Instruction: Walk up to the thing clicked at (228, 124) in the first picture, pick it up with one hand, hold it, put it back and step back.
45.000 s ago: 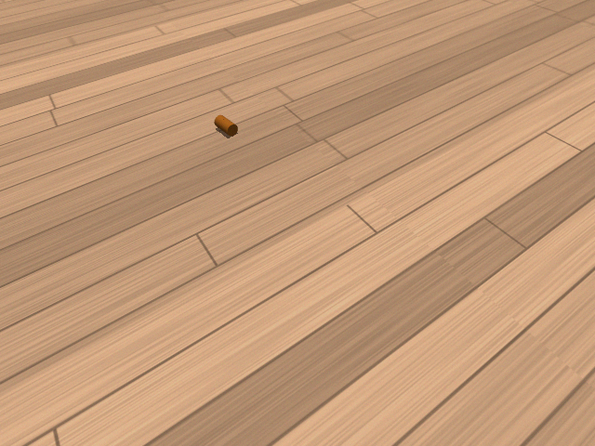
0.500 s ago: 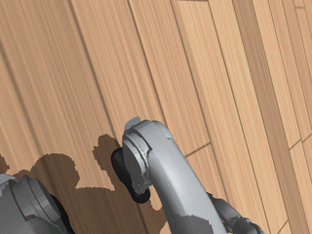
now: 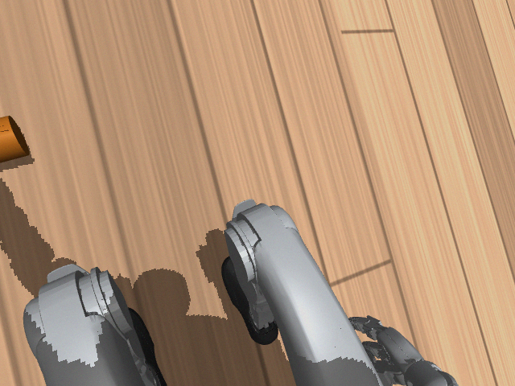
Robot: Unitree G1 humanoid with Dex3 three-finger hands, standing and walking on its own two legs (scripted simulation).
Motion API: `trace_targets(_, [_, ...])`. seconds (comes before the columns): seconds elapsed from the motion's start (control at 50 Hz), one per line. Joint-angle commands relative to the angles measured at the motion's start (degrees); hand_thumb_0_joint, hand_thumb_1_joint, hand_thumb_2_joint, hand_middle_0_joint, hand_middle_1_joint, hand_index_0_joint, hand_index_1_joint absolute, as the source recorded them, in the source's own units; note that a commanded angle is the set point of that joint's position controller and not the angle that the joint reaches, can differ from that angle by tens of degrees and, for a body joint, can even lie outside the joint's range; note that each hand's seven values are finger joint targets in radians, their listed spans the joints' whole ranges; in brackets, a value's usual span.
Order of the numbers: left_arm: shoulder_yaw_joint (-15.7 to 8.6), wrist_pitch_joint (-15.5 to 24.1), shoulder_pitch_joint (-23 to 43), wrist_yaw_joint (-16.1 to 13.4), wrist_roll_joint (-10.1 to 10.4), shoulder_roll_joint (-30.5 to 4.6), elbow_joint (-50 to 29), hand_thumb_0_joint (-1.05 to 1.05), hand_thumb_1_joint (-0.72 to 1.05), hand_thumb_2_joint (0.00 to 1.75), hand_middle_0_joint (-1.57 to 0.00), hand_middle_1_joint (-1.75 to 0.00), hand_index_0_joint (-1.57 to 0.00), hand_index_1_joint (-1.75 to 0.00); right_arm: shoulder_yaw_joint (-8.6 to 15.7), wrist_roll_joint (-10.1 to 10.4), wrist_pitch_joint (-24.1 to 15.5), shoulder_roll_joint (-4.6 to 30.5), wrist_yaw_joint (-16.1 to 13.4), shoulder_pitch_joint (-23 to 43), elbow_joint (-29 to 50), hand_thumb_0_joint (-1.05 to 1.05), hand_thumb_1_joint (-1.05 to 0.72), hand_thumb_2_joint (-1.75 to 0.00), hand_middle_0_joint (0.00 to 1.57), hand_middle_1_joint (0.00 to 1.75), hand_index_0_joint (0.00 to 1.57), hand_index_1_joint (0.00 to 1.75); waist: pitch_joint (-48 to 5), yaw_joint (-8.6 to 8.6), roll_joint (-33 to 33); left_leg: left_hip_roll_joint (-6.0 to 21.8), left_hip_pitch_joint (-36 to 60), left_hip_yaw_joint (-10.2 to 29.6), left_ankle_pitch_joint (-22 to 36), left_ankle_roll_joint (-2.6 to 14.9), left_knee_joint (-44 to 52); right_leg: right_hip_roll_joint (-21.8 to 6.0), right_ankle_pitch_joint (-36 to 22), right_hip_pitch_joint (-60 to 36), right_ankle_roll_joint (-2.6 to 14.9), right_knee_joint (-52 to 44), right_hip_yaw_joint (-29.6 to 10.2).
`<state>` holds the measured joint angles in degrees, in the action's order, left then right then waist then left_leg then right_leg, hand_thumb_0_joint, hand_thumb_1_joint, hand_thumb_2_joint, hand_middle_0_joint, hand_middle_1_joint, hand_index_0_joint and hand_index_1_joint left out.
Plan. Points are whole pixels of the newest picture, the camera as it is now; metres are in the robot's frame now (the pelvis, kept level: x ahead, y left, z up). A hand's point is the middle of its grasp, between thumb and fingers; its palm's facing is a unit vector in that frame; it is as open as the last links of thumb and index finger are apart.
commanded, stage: withdraw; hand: left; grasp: from above
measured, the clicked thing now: out of the picture +0.53 +0.31 -0.31
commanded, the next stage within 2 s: home in 0.42 s
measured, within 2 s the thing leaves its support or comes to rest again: neither
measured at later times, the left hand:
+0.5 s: hand out of the picture +0.54 +0.34 -0.13, palm faces -0.34 -0.06 -0.94, open 13.1 cm
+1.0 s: hand out of the picture +0.39 +0.36 -0.02, palm faces -0.20 -0.50 -0.84, open 8.2 cm
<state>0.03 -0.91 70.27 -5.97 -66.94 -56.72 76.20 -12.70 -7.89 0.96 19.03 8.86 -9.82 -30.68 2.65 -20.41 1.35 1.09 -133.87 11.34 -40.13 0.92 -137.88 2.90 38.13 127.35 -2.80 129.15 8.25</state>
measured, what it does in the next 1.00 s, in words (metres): rises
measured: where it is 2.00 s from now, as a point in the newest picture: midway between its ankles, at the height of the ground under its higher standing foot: (204, 344)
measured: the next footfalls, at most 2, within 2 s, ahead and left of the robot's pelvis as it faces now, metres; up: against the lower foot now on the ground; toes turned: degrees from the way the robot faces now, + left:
none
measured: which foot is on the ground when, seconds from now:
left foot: down 0.00-1.00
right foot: down 0.00-1.00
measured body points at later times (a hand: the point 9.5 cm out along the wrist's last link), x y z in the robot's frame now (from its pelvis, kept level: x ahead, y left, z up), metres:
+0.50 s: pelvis -0.02 +0.00 -0.01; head +0.25 +0.10 +0.34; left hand +0.55 +0.34 -0.08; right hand +0.02 -0.27 -0.08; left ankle +0.06 +0.12 -0.31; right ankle +0.11 -0.12 -0.31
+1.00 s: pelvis -0.01 +0.00 +0.08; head +0.20 +0.09 +0.47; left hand +0.40 +0.38 +0.03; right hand +0.14 -0.26 -0.03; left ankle +0.06 +0.12 -0.31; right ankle +0.11 -0.12 -0.31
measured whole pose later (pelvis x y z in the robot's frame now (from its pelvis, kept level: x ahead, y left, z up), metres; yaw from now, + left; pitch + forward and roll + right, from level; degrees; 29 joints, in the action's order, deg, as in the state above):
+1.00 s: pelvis -0.01 +0.00 +0.08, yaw +7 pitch +36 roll -9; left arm -6.5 -0.6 36.5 -0.3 -39.2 -38.8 40.5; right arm -1.4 -1.1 7.6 16.7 2.0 -8.4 -33.9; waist -8.3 -7.5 1.4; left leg -0.3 -120.6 6.3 -36.5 1.0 -120.3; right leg 0.2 36.8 115.3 -2.1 115.3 4.4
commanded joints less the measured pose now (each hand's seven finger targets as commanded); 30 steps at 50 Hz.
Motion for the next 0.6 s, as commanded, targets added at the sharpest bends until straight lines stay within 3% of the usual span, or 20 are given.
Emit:
trace_targets(0.0, [1.8,2.0,14.0,6.7,2.2,-6.0,-11.0,0.00,-0.47,0.97,-0.09,-0.99,-0.10,-0.98,6.1,1.3,3.3,17.7,-2.5,-16.3,0.5,0.00,-0.89,-0.90,0.20,0.30,0.20,0.30,-33.3,-4.03,13.8,0.1,24.2,-4.0,13.7,0.48,15.3,1.7,-13.5,-24.8,6.12,-15.6,3.5])
trace_targets(0.08, [3.2,6.6,18.9,8.8,2.8,-3.7,-14.0,0.00,-0.41,0.92,-0.15,-0.93,-0.16,-0.92,5.5,1.3,4.0,16.9,-4.3,-16.3,0.2,0.00,-0.89,-0.90,0.20,0.30,0.20,0.30,-33.1,-5.29,13.4,-0.1,26.4,-3.4,12.1,0.11,15.0,1.3,-11.3,-21.5,6.12,-16.0,3.6])
trace_targets(0.1, [3.5,7.8,19.4,8.7,2.4,-3.8,-13.6,0.00,-0.40,0.91,-0.17,-0.91,-0.17,-0.91,5.1,1.2,4.1,16.4,-4.8,-15.5,-0.1,0.00,-0.89,-0.90,0.20,0.30,0.20,0.30,-32.8,-5.13,13.5,-0.1,26.6,-3.5,11.4,0.11,14.6,1.4,-10.6,-20.1,6.07,-15.7,3.4])
trace_targets(0.12, [2.6,9.0,20.4,8.0,1.5,-6.0,-14.0,0.00,-0.40,0.91,-0.17,-0.90,-0.17,-0.90,4.7,1.0,4.1,16.0,-5.1,-15.2,0.0,0.00,-0.89,-0.90,0.20,0.30,0.20,0.30,-33.8,-4.42,14.9,-0.1,27.0,-4.1,11.6,0.08,14.0,1.4,-10.8,-20.5,5.95,-15.4,3.1])
trace_targets(0.2, [0.3,11.7,24.6,0.5,-2.7,-10.7,-14.4,0.00,-0.38,0.88,-0.20,-0.87,-0.20,-0.87,3.2,0.1,4.8,15.4,-6.1,-12.4,-0.1,0.00,-0.90,-0.90,0.20,0.30,0.20,0.30,-39.9,-1.54,26.1,-0.3,34.1,-4.4,14.1,-1.03,15.2,1.1,-12.7,-17.5,6.23,-12.3,3.3])
trace_targets(0.22, [0.2,11.6,24.6,-1.6,-3.6,-10.2,-12.6,0.00,-0.38,0.88,-0.20,-0.86,-0.20,-0.86,3.3,-0.1,4.8,16.1,-6.1,-12.4,0.2,0.00,-0.90,-0.90,0.20,0.30,0.20,0.30,-38.9,-2.25,27.3,-0.4,35.0,-4.0,14.2,-1.21,15.4,1.0,-12.8,-15.9,6.36,-11.8,3.9])
trace_targets(0.24, [-0.3,11.4,25.3,-3.7,-4.3,-10.9,-12.7,0.00,-0.38,0.88,-0.20,-0.86,-0.20,-0.86,3.3,-0.1,4.8,16.1,-5.9,-12.0,0.1,0.00,-0.90,-0.90,0.20,0.30,0.20,0.30,-40.0,-1.53,29.5,-0.2,36.9,-4.3,14.6,-1.33,16.1,0.9,-13.2,-15.1,6.32,-11.1,3.9])
trace_targets(0.26, [-1.0,10.9,25.8,-5.6,-5.3,-12.0,-11.5,0.00,-0.38,0.88,-0.21,-0.85,-0.20,-0.85,3.6,-0.3,4.5,16.4,-5.7,-12.3,-0.1,0.00,-0.90,-0.90,0.20,0.30,0.20,0.30,-40.0,-2.06,30.6,-0.2,37.4,-4.6,14.9,-1.34,15.7,1.0,-13.7,-14.9,6.22,-10.7,4.1])
trace_targets(0.28, [-1.8,10.5,28.1,-7.2,-5.9,-12.9,-12.4,0.00,-0.37,0.87,-0.21,-0.84,-0.21,-0.84,3.7,-0.4,4.4,16.5,-5.6,-12.7,-0.2,0.00,-0.90,-0.90,0.20,0.30,0.20,0.30,-42.5,-2.21,32.1,-0.2,38.2,-4.7,15.6,-1.28,15.9,1.0,-14.6,-15.2,6.05,-10.3,4.2])
trace_targets(0.36, [-2.7,6.7,30.6,-10.1,-5.8,-13.4,-10.9,0.00,-0.35,0.84,-0.24,-0.81,-0.24,-0.81,4.4,0.0,3.7,16.3,-5.0,-12.6,0.2,0.00,-0.90,-0.90,0.20,0.30,0.20,0.30,-47.5,-2.56,33.3,0.3,39.6,-4.9,15.6,-0.57,16.2,0.8,-15.7,-15.3,5.44,-9.6,3.8])
trace_targets(0.42, [-2.9,4.0,28.2,-9.1,-5.6,-14.5,-7.6,0.00,-0.32,0.82,-0.27,-0.77,-0.27,-0.78,4.5,0.7,3.8,16.3,-4.9,-12.4,0.0,0.00,-0.90,-0.90,0.20,0.30,0.20,0.30,-46.7,-1.80,31.6,0.1,35.8,-5.4,12.3,-0.15,17.1,0.8,-13.4,-15.7,5.51,-10.0,3.2])
trace_targets(0.46, [-1.8,2.7,23.9,-6.9,-4.9,-13.1,-4.9,0.00,-0.27,0.78,-0.30,-0.75,-0.30,-0.75,4.4,0.9,4.2,15.8,-5.2,-12.6,-0.4,0.00,-0.90,-0.90,0.20,0.30,0.20,0.30,-44.1,-1.57,27.0,0.0,32.0,-5.9,11.0,0.28,16.8,1.0,-12.0,-16.9,5.49,-11.0,2.7])
trace_targets(0.5, [-0.5,2.1,20.6,-4.0,-3.4,-11.1,-1.6,0.00,-0.25,0.76,-0.32,-0.73,-0.32,-0.73,4.3,1.1,4.6,15.7,-5.4,-13.3,-0.5,0.00,-0.90,-0.90,0.20,0.30,0.20,0.30,-39.2,-2.63,22.0,-0.4,26.6,-6.3,9.2,0.88,16.3,1.1,-10.2,-18.1,5.52,-12.9,2.5])
trace_targets(0.52, [0.7,2.2,18.0,-2.1,-2.8,-9.4,-0.7,0.00,-0.17,0.84,-0.25,-0.65,-0.24,-0.67,4.3,1.0,4.6,15.7,-5.5,-13.5,-0.7,0.00,-0.89,-0.89,0.20,0.30,0.20,0.30,-36.9,-2.73,18.3,-0.3,24.8,-6.3,8.3,1.18,15.9,1.2,-9.0,-18.3,5.55,-13.7,2.5])
trace_targets(0.56, [0.4,3.2,17.2,1.2,-1.2,-10.8,-3.7,0.00,-0.13,0.85,-0.23,-0.59,-0.21,-0.61,4.3,1.3,4.8,16.4,-5.8,-14.4,-0.7,0.00,-0.89,-0.90,0.20,0.30,0.20,0.30,-36.4,-2.64,15.6,-0.6,22.9,-6.4,9.5,1.39,15.3,1.0,-9.4,-20.6,5.56,-14.8,2.4])
trace_targets(0.58, [-0.8,3.5,14.4,3.0,0.0,-11.7,-3.6,0.00,-0.11,0.85,-0.23,-0.58,-0.21,-0.60,4.6,1.3,4.8,16.8,-6.0,-14.3,-0.1,0.00,-0.89,-0.90,0.20,0.30,0.20,0.30,-36.1,-1.66,14.1,-0.7,23.2,-6.1,10.2,1.27,15.3,0.9,-9.3,-21.1,5.69,-15.0,2.4])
